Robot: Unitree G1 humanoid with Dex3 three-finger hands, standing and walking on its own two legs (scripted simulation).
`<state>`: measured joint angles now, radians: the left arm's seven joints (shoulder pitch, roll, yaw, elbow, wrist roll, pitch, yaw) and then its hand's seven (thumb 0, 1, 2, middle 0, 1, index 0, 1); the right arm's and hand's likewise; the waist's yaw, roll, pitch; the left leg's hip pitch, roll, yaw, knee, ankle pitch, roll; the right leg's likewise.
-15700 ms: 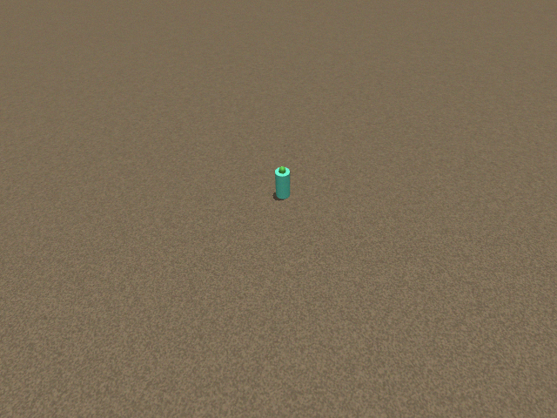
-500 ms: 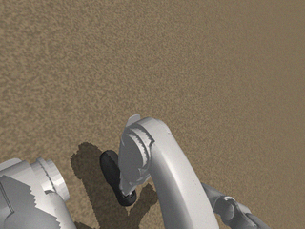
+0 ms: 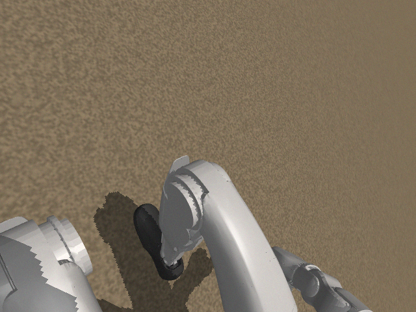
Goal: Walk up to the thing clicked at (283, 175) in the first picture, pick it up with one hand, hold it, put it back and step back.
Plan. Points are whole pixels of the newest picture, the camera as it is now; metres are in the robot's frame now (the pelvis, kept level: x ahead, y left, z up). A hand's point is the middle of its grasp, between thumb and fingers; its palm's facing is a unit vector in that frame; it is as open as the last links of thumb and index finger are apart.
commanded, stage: close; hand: left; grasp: from the side
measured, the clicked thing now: out of the picture +0.52 +0.26 -0.22
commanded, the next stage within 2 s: settle in 0.02 s
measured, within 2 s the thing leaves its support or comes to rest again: leaves its support in 0.64 s
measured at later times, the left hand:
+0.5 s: hand out of the picture +0.52 +0.26 -0.17, palm faces +0.29 -0.96 -0.06, open 8.7 cm
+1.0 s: hand out of the picture +0.51 +0.29 -0.08, palm faces +0.24 -0.97 -0.10, open 8.7 cm
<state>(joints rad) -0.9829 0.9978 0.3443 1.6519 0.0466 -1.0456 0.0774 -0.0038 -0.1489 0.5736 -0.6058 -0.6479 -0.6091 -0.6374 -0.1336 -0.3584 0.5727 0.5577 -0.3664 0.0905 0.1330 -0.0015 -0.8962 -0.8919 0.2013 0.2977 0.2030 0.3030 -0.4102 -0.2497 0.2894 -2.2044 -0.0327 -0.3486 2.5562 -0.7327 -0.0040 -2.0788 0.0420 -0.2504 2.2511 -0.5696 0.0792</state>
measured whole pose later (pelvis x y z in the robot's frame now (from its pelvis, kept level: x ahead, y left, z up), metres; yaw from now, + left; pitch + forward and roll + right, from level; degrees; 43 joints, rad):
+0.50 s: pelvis +0.00 +0.00 +0.00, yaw +0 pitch +21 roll -19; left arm -1.01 1.00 0.35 1.60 0.05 -0.99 0.06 0.02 -0.33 0.96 -0.65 -0.97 -0.92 -1.12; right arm -0.11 -0.35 0.56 0.56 -0.35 0.10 0.13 0.00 -0.92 -0.90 0.20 0.30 0.20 0.30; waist -0.41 -0.24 0.30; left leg -2.21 -0.03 -0.34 2.54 -0.73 -0.01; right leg -2.09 0.04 -0.24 2.25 -0.57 0.08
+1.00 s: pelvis +0.01 -0.01 +0.02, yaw +4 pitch +28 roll -16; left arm -0.90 0.78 0.33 1.19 -0.02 -0.64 -0.07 0.02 -0.38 1.02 -0.68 -0.96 -0.94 -1.10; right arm 0.08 -0.34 0.33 0.61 -0.20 0.11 0.11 0.00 -0.93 -0.90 0.20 0.30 0.20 0.30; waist -0.30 -0.07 0.11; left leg -2.22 -0.03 -0.24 2.44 -0.72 0.00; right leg -2.12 0.00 -0.17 2.22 -0.61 0.05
